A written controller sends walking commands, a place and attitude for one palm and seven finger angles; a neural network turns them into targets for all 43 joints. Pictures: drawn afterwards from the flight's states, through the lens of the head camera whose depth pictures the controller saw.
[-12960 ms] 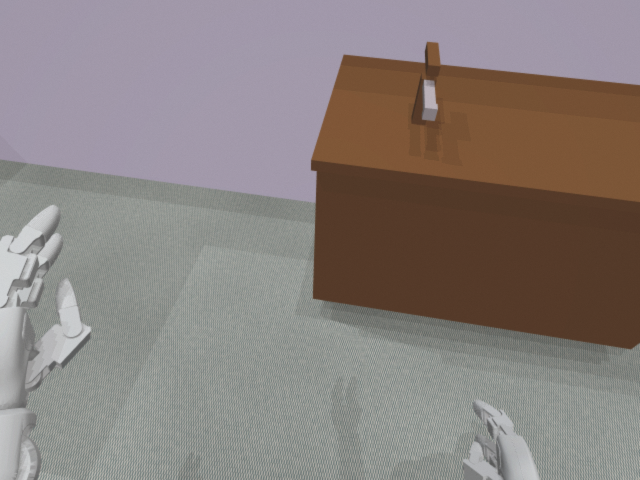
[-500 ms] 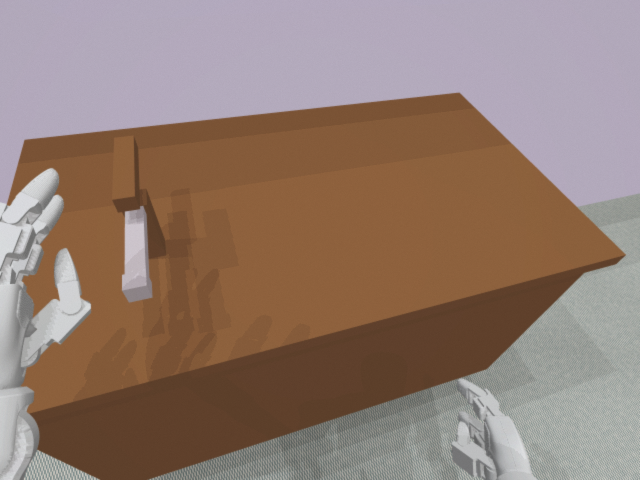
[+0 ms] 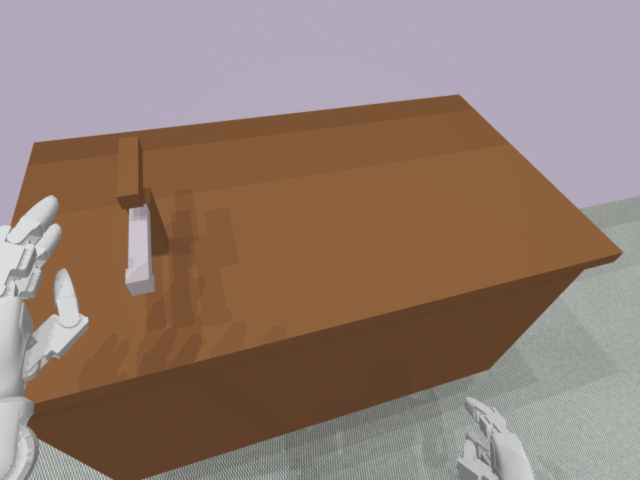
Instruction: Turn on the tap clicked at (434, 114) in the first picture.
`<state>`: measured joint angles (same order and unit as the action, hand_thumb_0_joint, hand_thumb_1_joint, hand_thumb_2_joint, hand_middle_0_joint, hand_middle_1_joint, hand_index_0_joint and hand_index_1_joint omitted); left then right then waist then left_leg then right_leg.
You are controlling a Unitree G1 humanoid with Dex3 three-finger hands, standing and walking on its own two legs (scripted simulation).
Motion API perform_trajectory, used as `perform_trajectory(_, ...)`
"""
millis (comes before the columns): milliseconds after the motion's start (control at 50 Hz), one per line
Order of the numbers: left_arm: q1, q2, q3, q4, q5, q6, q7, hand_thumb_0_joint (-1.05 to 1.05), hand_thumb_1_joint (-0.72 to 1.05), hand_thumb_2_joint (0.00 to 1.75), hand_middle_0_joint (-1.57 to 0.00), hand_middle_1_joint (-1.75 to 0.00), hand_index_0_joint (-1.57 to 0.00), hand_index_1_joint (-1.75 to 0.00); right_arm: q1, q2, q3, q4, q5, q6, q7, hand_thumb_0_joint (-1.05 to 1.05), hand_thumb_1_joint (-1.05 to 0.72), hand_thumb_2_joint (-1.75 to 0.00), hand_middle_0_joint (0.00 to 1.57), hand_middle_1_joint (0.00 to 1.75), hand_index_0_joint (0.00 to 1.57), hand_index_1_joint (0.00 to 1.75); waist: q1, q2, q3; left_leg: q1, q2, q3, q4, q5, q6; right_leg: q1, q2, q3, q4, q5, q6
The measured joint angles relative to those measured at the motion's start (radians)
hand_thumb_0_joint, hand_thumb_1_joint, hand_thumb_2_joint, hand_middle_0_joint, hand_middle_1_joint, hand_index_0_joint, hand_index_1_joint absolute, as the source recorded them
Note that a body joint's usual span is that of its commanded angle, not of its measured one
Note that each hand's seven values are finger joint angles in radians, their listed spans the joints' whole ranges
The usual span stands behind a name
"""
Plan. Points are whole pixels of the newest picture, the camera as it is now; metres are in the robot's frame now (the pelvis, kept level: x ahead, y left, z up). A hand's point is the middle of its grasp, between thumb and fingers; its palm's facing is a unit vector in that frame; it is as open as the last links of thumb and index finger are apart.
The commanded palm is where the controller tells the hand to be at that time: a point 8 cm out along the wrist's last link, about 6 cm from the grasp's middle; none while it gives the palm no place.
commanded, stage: shuffle to correct the standing spot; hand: left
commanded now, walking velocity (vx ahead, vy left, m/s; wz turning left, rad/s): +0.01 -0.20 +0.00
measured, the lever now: (140, 280) +0.33 +0.27 +0.05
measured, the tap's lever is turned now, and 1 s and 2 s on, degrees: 0 0 0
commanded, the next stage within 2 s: come to a stop and stand still in 0.26 s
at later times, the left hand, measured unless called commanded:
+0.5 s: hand (154, 313) +0.23 +0.19 +0.16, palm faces +0.32 -0.87 -0.38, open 7.4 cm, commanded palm +0.17 +0.23 +0.17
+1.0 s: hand (81, 267) +0.25 +0.25 +0.18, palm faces +0.47 -0.79 -0.39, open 7.4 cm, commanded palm +0.17 +0.25 +0.17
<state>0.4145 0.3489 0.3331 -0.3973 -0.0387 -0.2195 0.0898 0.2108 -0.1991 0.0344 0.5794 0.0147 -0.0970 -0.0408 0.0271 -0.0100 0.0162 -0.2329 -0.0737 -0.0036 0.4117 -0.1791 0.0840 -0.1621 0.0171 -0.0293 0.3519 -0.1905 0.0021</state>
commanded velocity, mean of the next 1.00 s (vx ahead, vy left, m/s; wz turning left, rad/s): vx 0.00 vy -0.03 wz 0.00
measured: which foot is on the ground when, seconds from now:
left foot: down 0.00-1.00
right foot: down 0.00-1.00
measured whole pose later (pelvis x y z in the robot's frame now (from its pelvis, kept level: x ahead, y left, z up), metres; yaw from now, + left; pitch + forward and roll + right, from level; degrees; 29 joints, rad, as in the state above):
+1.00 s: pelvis +0.00 -0.03 +0.00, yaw -1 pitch +1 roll -1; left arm 0.23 0.45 0.46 -0.35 -0.06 -0.24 0.11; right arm 0.17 -0.22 0.00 0.56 0.02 -0.12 0.00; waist 0.05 -0.03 0.08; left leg -0.27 -0.03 0.02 0.47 -0.22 0.05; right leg -0.21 0.05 -0.02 0.43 -0.22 -0.03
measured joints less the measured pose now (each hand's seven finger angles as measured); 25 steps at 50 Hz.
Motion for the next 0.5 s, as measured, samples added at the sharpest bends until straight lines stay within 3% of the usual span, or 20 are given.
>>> perform_trajectory(120,-0.020,0.007,0.002,-0.033,-0.002,-0.005,0.000,0.02,0.89,0.90,-0.21,-0.30,-0.21,-0.30,0.003,0.010,0.001,0.000,-0.004,-0.004,0.000,0.01,-0.90,-0.90,0.20,0.30,0.20,0.30,0.004,-0.019,0.013,0.011,0.001,0.005,-0.033,0.017,-0.011,-0.007,0.001,0.006,0.002,0.002,-0.008)
perform_trajectory(260,-0.016,0.029,0.024,-0.049,-0.014,0.001,-0.006,0.02,0.89,0.90,-0.21,-0.30,-0.21,-0.30,-0.002,0.022,-0.005,-0.010,-0.001,0.009,0.014,0.01,-0.90,-0.90,0.21,0.30,0.20,0.30,-0.008,-0.018,0.012,0.006,0.021,0.003,-0.030,0.012,-0.029,-0.008,0.021,0.006,-0.009,0.004,-0.026)
perform_trajectory(500,0.047,0.018,0.005,-0.068,-0.034,0.040,-0.009,0.02,0.89,0.90,-0.22,-0.30,-0.21,-0.30,-0.011,-0.009,-0.017,-0.017,0.004,0.023,0.007,0.01,-0.91,-0.90,0.20,0.30,0.20,0.30,-0.017,0.014,0.001,-0.016,0.067,-0.015,0.025,-0.026,-0.069,-0.008,0.068,-0.010,-0.004,-0.008,-0.071)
